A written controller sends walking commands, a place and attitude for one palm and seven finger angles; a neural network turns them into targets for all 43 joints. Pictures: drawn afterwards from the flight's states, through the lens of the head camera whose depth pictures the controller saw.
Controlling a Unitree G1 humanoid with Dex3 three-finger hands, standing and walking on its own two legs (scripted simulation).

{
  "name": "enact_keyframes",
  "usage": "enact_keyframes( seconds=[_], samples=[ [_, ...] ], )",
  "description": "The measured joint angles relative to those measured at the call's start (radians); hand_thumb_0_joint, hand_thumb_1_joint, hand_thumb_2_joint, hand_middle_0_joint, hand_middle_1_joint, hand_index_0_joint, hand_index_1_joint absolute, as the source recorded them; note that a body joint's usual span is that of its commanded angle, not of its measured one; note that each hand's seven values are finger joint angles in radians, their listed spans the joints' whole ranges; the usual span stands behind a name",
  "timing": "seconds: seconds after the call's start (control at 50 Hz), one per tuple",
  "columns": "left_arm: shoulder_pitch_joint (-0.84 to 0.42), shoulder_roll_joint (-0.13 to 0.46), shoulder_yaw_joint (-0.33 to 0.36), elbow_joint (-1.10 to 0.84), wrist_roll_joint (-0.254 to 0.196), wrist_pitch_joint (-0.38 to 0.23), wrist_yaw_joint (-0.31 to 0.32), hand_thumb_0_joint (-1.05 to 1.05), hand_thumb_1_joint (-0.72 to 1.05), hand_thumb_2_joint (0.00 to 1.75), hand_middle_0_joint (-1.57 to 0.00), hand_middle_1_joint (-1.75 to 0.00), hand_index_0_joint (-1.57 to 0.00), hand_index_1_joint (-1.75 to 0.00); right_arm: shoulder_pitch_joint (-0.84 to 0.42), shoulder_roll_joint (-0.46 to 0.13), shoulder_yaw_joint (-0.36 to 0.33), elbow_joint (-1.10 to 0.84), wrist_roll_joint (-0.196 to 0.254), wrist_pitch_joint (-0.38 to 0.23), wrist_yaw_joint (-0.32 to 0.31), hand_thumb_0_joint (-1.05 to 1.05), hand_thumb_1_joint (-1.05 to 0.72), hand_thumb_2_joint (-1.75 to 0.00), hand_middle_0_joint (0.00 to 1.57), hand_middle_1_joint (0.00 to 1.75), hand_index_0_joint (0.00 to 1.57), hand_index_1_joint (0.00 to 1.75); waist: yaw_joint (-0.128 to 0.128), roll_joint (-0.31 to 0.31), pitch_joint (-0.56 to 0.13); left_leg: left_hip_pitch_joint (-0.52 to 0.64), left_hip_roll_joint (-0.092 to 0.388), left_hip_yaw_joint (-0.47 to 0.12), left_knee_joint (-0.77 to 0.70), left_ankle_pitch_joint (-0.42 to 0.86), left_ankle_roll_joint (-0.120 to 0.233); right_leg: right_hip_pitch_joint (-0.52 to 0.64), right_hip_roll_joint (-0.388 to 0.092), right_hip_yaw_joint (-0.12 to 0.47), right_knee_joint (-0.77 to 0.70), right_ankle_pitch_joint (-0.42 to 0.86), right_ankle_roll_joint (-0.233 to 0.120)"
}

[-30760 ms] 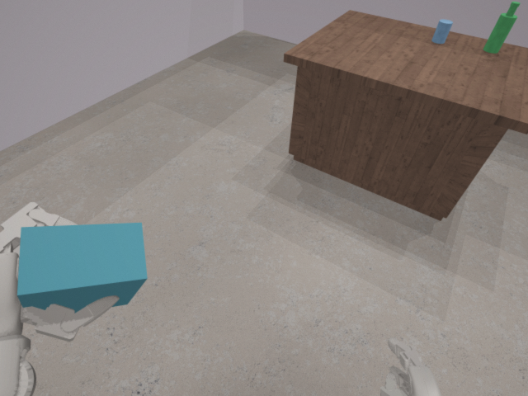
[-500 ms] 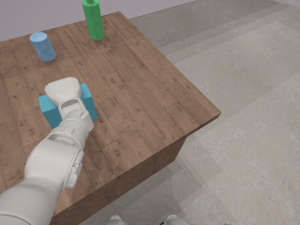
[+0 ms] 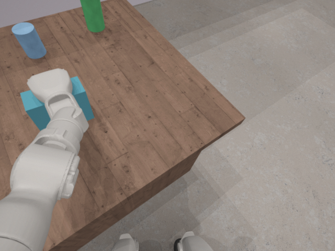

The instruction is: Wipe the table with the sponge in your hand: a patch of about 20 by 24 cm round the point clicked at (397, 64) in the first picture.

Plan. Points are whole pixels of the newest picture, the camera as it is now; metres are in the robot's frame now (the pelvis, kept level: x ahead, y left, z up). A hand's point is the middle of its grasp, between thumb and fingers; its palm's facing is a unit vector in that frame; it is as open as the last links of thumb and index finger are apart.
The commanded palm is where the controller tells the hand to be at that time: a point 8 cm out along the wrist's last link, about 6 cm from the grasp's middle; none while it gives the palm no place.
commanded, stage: wipe back along the third lane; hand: left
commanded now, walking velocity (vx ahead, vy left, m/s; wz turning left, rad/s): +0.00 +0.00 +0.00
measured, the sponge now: (63, 110) +0.48 +0.25 -0.02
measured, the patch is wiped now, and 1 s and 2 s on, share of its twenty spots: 1.00 1.00 1.00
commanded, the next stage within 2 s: none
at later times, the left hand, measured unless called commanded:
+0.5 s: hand (64, 113) +0.45 +0.23 +0.02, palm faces -0.06 -0.01 -1.00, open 10.0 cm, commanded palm +0.41 +0.19 +0.05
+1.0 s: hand (76, 133) +0.39 +0.19 +0.02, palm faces -0.06 -0.02 -1.00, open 10.1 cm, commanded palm +0.35 +0.16 +0.04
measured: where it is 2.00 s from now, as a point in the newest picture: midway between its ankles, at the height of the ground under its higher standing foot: outside the picture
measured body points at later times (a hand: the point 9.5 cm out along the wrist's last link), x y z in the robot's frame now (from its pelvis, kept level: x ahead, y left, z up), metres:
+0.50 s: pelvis +0.04 +0.00 +0.02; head +0.10 +0.02 +0.47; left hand +0.45 +0.22 +0.07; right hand +0.17 -0.24 -0.10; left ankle +0.03 +0.10 -0.69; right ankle +0.03 -0.14 -0.69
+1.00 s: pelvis +0.03 -0.01 +0.03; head +0.05 -0.01 +0.48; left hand +0.39 +0.19 +0.07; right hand +0.20 -0.23 -0.09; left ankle +0.03 +0.10 -0.69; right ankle +0.03 -0.14 -0.69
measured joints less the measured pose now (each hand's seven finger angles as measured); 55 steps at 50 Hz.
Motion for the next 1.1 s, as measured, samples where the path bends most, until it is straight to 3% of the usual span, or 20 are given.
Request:
enact_keyframes(
  seconds=[0.14,0.4,0.58,0.84,1.1],
  samples=[
    [0.079,-0.043,-0.038,-0.070,-0.035,0.005,0.028,-0.01,-0.51,1.06,-0.73,-1.34,-0.75,-1.35,0.001,0.018,-0.002,0.019,0.009,0.018,0.013,0.01,-0.91,-0.90,0.20,0.30,0.20,0.30,0.031,-0.004,-0.004,0.063,-0.001,0.004,-0.038,-0.003,0.001,0.064,-0.002,0.004,-0.041,0.000,0.001],
    [0.239,-0.159,-0.108,-0.184,-0.051,0.016,0.057,-0.01,-0.50,1.05,-0.71,-1.35,-0.74,-1.36,-0.088,0.029,-0.014,0.000,0.016,0.051,0.024,0.01,-0.91,-0.90,0.20,0.30,0.20,0.30,0.102,-0.013,-0.018,0.208,-0.015,0.008,-0.118,-0.009,0.004,0.208,-0.018,0.006,-0.116,-0.011,0.001],
    [0.328,-0.247,-0.173,-0.260,-0.054,0.060,0.078,-0.01,-0.49,1.05,-0.70,-1.35,-0.73,-1.36,-0.171,0.031,-0.020,-0.014,0.018,0.094,0.032,0.01,-0.91,-0.90,0.20,0.30,0.20,0.30,0.147,-0.020,-0.018,0.287,-0.025,-0.003,-0.155,-0.008,0.001,0.289,-0.028,-0.007,-0.146,-0.019,-0.004],
    [0.447,-0.289,-0.213,-0.357,-0.043,0.088,0.071,-0.01,-0.49,1.05,-0.70,-1.36,-0.72,-1.37,-0.204,0.039,-0.011,-0.034,0.020,0.141,0.030,0.01,-0.91,-0.90,0.20,0.30,0.20,0.30,0.168,-0.019,-0.008,0.366,-0.027,-0.011,-0.193,0.009,-0.009,0.363,-0.030,-0.015,-0.167,-0.014,-0.014],
    [0.486,-0.301,-0.221,-0.361,-0.051,0.074,0.083,-0.01,-0.48,1.05,-0.69,-1.36,-0.72,-1.37,-0.176,0.032,-0.014,-0.014,0.025,0.138,0.017,0.01,-0.91,-0.90,0.20,0.30,0.20,0.30,0.170,-0.012,0.006,0.390,-0.022,-0.011,-0.208,0.035,-0.021,0.375,-0.026,-0.015,-0.157,0.000,-0.025]
  ],
)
